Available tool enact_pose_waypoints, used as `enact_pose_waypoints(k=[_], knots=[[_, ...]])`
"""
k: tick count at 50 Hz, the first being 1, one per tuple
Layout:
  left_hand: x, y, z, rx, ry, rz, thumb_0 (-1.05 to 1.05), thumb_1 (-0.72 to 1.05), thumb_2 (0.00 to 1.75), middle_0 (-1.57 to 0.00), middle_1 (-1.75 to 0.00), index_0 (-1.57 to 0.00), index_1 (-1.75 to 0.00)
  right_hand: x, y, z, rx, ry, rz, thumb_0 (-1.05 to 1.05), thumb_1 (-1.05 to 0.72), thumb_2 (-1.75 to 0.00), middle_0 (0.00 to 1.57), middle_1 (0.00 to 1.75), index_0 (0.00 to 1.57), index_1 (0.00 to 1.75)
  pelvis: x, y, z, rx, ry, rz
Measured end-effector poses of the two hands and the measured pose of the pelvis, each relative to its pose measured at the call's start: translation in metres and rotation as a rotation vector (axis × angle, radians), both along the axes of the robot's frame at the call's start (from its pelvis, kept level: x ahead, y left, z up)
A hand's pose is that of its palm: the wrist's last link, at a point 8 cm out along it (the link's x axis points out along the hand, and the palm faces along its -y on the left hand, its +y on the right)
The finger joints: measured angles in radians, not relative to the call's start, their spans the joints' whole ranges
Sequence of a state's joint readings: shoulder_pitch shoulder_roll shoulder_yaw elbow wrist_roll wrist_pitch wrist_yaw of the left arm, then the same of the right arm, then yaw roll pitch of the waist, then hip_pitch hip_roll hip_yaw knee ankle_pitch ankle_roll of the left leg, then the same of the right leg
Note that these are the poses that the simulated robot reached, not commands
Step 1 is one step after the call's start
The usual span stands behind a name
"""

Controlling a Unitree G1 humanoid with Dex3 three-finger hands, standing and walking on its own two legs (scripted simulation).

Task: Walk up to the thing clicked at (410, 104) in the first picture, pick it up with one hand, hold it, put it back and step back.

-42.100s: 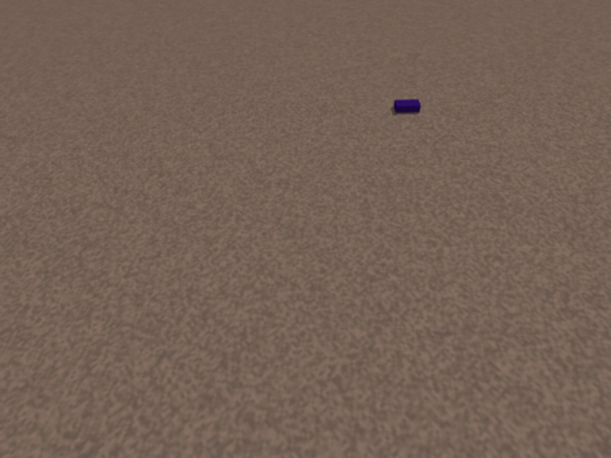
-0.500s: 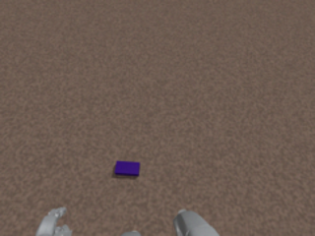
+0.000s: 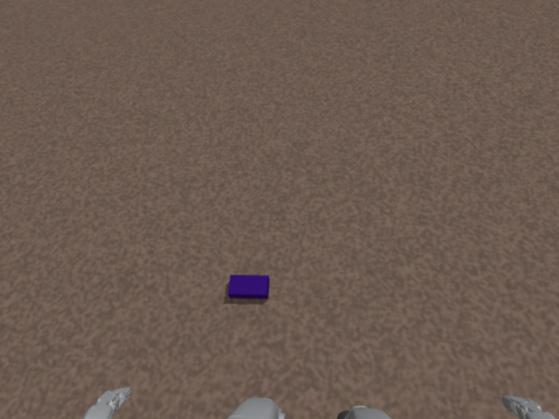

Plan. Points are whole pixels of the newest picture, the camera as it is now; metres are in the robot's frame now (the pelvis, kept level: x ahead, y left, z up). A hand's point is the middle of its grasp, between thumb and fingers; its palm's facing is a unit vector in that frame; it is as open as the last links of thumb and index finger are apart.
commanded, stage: step back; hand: left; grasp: from above
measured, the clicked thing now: (249, 286) +0.60 +0.21 -0.75
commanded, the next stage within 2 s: none
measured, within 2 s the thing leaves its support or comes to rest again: neither
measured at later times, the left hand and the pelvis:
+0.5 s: hand out of the picture -0.08 +0.27 -0.16, palm faces -0.05 -0.92 -0.39, open 7.4 cm; pelvis -0.15 -0.01 -0.01, yaw -3 degrees
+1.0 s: hand out of the picture -0.19 +0.23 -0.15, palm faces +0.04 -0.92 -0.39, open 7.4 cm; pelvis -0.33 -0.04 -0.02, yaw +3 degrees
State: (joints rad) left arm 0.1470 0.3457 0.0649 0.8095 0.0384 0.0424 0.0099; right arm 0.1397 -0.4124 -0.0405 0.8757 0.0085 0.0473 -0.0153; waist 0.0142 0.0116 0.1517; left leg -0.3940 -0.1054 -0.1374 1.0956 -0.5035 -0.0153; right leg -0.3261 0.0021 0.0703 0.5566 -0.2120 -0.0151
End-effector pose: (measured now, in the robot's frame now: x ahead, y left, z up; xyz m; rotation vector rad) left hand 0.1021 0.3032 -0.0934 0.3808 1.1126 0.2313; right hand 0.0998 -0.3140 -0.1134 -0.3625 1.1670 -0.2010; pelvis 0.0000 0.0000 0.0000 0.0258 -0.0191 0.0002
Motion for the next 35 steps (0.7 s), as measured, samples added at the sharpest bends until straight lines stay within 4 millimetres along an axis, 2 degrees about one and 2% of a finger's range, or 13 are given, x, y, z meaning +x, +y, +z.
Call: enact_pose_waypoints(k=[3, 7, 12, 15, 21, 26, 30, 35], knots=[[-0.011, 0.008, -0.005, -0.001, -0.028, -0.006, 0.01, 0.91, 0.89, -0.20, -0.30, -0.21, -0.30, -0.020, 0.002, -0.001, -0.030, 0.025, 0.018, 0.00, -0.90, -0.90, 0.20, 0.30, 0.20, 0.30, -0.019, 0.006, -0.005, -0.019, 0.005, 0.024], [-0.031, 0.023, -0.024, -0.027, -0.052, 0.008, 0.01, 0.91, 0.89, -0.20, -0.30, -0.21, -0.30, -0.050, 0.015, 0.000, -0.061, 0.042, 0.040, 0.00, -0.90, -0.90, 0.20, 0.30, 0.20, 0.30, -0.048, 0.015, -0.014, 0.001, -0.025, 0.041], [-0.075, 0.024, -0.027, -0.064, 0.015, 0.039, 0.01, 0.91, 0.89, -0.20, -0.29, -0.21, -0.30, -0.087, 0.030, 0.020, -0.049, 0.040, 0.047, 0.01, -0.90, -0.90, 0.20, 0.30, 0.20, 0.30, -0.072, 0.017, -0.001, -0.052, -0.032, 0.048], [-0.101, 0.024, -0.026, -0.077, 0.030, 0.050, 0.01, 0.91, 0.89, -0.20, -0.29, -0.21, -0.30, -0.097, 0.029, 0.030, -0.058, 0.024, 0.044, 0.01, -0.90, -0.90, 0.20, 0.30, 0.20, 0.30, -0.086, 0.015, 0.005, -0.058, -0.016, 0.021], [-0.156, 0.022, -0.030, -0.043, 0.106, 0.040, 0.01, 0.91, 0.89, -0.20, -0.29, -0.21, -0.30, -0.109, 0.016, 0.032, -0.063, -0.078, 0.039, 0.01, -0.89, -0.90, 0.20, 0.30, 0.20, 0.30, -0.123, 0.005, 0.000, -0.045, -0.014, -0.022], [-0.190, 0.007, -0.031, -0.008, 0.134, 0.004, 0.01, 0.91, 0.89, -0.20, -0.29, -0.21, -0.30, -0.131, -0.008, 0.018, -0.050, -0.139, 0.035, 0.00, -0.89, -0.90, 0.20, 0.30, 0.20, 0.30, -0.161, -0.013, -0.012, -0.028, -0.020, -0.063], [-0.220, -0.015, -0.023, 0.009, 0.119, -0.002, 0.01, 0.91, 0.89, -0.20, -0.29, -0.21, -0.30, -0.162, -0.032, -0.003, -0.025, -0.138, 0.002, 0.00, -0.90, -0.90, 0.20, 0.30, 0.20, 0.30, -0.193, -0.027, -0.019, -0.067, -0.047, -0.038], [-0.253, -0.032, 0.001, 0.023, 0.096, 0.008, 0.01, 0.91, 0.89, -0.20, -0.30, -0.21, -0.30, -0.215, -0.041, -0.005, 0.013, -0.064, -0.035, 0.01, -0.90, -0.90, 0.20, 0.30, 0.20, 0.30, -0.217, -0.038, -0.004, 0.020, -0.024, -0.051]])
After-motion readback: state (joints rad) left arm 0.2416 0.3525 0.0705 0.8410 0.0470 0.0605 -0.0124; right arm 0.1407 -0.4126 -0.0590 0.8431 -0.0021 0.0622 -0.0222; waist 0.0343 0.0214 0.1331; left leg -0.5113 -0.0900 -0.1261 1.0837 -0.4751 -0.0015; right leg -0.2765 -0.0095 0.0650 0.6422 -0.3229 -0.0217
